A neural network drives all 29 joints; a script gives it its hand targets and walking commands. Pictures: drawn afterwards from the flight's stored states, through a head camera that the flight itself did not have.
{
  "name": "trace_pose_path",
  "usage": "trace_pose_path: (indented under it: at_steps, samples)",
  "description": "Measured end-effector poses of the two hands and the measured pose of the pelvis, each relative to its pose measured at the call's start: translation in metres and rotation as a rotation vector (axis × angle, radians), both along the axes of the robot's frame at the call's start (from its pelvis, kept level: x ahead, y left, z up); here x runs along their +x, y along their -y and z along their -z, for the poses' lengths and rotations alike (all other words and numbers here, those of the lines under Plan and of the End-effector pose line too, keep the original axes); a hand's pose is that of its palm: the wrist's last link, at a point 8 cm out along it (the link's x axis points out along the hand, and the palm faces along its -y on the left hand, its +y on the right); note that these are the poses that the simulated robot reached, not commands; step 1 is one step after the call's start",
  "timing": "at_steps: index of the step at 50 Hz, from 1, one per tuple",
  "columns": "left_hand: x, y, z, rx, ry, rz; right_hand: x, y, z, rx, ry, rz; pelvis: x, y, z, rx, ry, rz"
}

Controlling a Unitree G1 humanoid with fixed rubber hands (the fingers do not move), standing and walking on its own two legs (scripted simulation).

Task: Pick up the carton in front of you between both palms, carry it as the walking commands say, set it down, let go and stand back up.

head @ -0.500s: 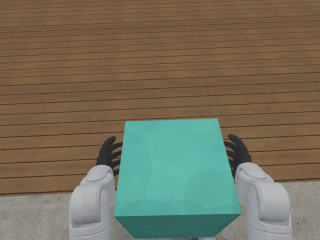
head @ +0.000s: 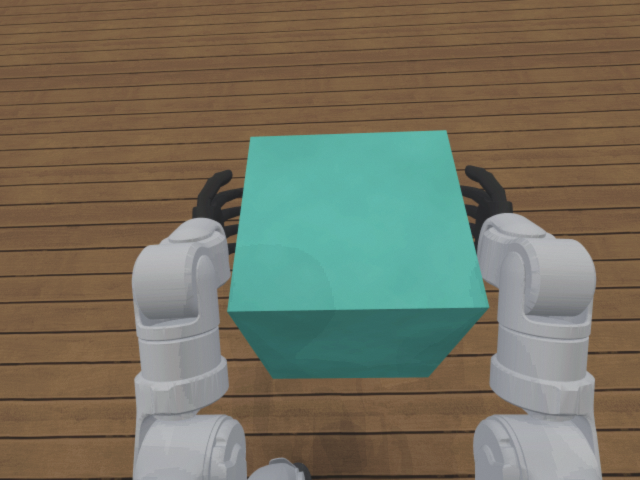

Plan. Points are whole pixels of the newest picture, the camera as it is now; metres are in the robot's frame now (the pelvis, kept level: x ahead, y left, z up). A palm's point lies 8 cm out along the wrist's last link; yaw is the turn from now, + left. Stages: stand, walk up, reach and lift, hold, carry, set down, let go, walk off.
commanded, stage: carry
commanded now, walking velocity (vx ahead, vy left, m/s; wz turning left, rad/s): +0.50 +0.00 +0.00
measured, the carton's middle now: (348, 270) +0.34 +0.00 +0.09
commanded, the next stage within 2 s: none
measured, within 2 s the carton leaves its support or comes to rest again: neither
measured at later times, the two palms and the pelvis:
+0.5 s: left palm (256, 78) +0.73 +0.16 +0.14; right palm (424, 74) +0.73 -0.14 +0.14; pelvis +0.34 +0.01 +0.00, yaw +1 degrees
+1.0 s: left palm out of the picture +1.06 +0.17 +0.21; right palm out of the picture +1.03 -0.13 +0.20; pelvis +0.67 +0.05 +0.06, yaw +0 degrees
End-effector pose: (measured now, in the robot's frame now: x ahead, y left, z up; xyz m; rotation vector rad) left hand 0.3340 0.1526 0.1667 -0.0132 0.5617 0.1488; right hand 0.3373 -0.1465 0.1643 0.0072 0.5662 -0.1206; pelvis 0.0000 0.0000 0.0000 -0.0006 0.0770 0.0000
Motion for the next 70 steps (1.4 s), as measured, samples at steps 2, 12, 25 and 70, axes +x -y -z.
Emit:
trace_pose_path:
  at_steps: [2,12,25,70]
  samples:
    - [0.044,-0.007,0.007,0.003,-0.019,0.02,0.041,-0.006,0.003,-0.022,-0.018,0.007,0.033,-0.009,0.012,-0.004,0.008,0.009]
    - [0.211,-0.016,0.048,-0.044,-0.205,0.057,0.189,-0.016,0.04,-0.027,-0.205,0.07,0.145,-0.031,-0.001,-0.018,-0.019,0.006]
    - [0.399,-0.008,0.023,-0.055,-0.023,-0.027,0.395,-0.007,0.024,0.056,-0.025,0.046,0.344,-0.007,0.003,-0.032,-0.025,-0.027]
    - [0.942,-0.03,-0.079,0.006,-0.176,-0.067,0.969,-0.031,-0.087,0.015,-0.175,-0.051,0.915,-0.005,-0.101,-0.008,0.001,-0.006]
